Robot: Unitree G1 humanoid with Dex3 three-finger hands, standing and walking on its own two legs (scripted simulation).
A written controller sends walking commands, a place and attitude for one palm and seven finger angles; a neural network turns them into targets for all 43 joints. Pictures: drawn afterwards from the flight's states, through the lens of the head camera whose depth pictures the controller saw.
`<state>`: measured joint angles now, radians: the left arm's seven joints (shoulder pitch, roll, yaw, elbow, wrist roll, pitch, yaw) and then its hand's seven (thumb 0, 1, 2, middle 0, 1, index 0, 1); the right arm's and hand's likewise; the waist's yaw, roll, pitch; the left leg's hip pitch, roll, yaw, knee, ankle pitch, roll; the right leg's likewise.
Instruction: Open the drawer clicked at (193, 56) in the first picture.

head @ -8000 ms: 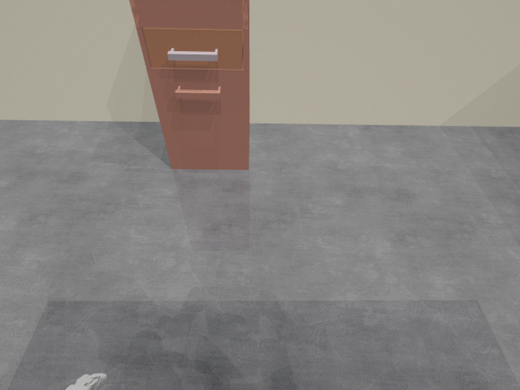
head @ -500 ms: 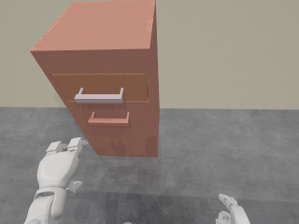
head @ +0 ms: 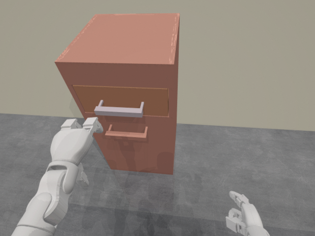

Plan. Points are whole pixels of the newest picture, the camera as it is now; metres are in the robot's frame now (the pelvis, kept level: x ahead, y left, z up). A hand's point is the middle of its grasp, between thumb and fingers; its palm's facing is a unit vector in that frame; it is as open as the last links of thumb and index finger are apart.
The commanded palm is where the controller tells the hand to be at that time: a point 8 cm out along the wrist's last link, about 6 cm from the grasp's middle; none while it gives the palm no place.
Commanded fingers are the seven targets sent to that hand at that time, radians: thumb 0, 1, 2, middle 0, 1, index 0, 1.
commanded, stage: raise the hand with hooked fingers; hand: left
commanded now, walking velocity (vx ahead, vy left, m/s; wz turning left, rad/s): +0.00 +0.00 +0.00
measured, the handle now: (120, 107) +0.59 +0.24 -0.08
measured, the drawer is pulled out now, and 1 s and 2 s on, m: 0.00 0.00 0.00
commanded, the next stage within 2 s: move the hooked fingers above the handle in 0.54 s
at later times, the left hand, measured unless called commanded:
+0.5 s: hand (92, 145) +0.30 +0.21 +0.08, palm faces +0.03 -0.10 -0.99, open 13.8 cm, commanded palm +0.28 +0.22 +0.14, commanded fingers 0.00 -0.50 0.30 -0.30 -1.20 -0.30 -1.20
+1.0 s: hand (98, 133) +0.35 +0.21 +0.06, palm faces +0.02 -0.07 -1.00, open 13.8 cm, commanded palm +0.34 +0.23 +0.11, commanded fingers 0.00 -0.50 0.30 -0.30 -1.20 -0.30 -1.20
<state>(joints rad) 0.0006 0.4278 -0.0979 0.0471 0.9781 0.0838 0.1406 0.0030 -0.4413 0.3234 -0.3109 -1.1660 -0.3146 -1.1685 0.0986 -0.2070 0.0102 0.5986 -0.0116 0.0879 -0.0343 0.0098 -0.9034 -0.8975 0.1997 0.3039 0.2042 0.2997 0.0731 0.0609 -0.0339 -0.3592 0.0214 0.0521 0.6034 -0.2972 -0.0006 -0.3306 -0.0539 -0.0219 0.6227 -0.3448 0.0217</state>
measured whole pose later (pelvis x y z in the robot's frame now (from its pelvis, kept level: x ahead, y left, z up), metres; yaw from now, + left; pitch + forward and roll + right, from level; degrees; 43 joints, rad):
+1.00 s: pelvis +0.00 -0.01 +0.00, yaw +1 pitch +6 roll +0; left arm -0.29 0.44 -0.08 0.35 1.00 -0.09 0.16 0.00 -0.49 0.30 -0.32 -1.20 -0.32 -1.20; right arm 0.16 -0.23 -0.04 0.67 0.00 0.07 -0.05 0.01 -0.90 -0.90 0.20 0.30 0.20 0.30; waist 0.05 0.05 -0.04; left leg -0.41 0.04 0.03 0.58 -0.27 -0.02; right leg -0.38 -0.04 -0.04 0.60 -0.32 0.00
